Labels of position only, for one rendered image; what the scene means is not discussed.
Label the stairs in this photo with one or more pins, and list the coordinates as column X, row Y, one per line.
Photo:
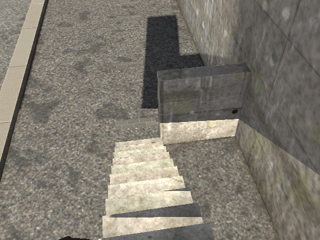
column 147, row 199

